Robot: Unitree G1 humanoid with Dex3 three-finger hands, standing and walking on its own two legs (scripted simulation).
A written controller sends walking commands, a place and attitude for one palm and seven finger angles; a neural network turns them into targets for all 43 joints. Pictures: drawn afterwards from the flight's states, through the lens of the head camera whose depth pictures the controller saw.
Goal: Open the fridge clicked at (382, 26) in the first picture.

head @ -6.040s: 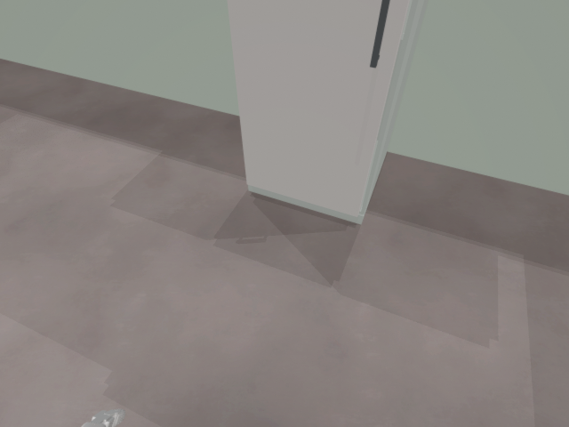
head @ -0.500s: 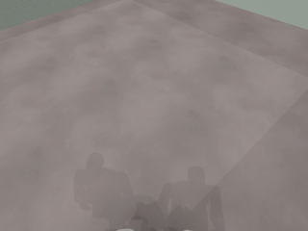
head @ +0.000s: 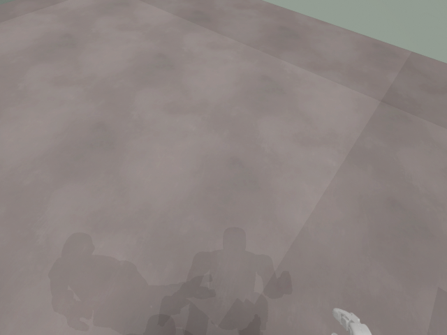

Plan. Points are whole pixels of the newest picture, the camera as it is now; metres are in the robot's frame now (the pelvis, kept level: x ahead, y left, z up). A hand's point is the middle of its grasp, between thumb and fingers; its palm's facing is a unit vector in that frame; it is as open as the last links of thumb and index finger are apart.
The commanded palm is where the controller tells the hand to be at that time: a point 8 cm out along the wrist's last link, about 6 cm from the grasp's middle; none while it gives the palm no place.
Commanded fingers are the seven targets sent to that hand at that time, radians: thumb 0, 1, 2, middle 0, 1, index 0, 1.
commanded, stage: turn to face it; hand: right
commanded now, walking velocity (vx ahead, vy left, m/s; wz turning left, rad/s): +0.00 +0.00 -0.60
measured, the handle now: out of the picture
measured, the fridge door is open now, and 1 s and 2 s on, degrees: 0 0 0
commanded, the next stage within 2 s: none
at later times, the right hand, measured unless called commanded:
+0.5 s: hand out of the picture -0.07 -0.17 -0.16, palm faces +0.36 +0.89 -0.28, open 7.4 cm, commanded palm none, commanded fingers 0.00 -0.90 -0.90 0.20 0.30 0.20 0.30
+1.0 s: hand out of the picture -0.01 -0.27 -0.15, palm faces +0.57 +0.79 -0.23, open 7.4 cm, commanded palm none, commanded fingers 0.00 -0.90 -0.90 0.20 0.30 0.20 0.30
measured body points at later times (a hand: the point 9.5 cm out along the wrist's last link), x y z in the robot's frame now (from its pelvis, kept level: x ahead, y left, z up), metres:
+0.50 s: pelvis -0.01 +0.02 +0.00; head +0.05 +0.02 +0.45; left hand +0.20 +0.23 -0.14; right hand -0.09 -0.22 -0.14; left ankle -0.01 +0.12 -0.74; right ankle -0.07 -0.10 -0.69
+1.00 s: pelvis +0.00 -0.02 +0.01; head +0.02 -0.06 +0.45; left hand +0.19 +0.16 -0.12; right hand -0.04 -0.31 -0.13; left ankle +0.09 +0.13 -0.66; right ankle -0.06 -0.08 -0.74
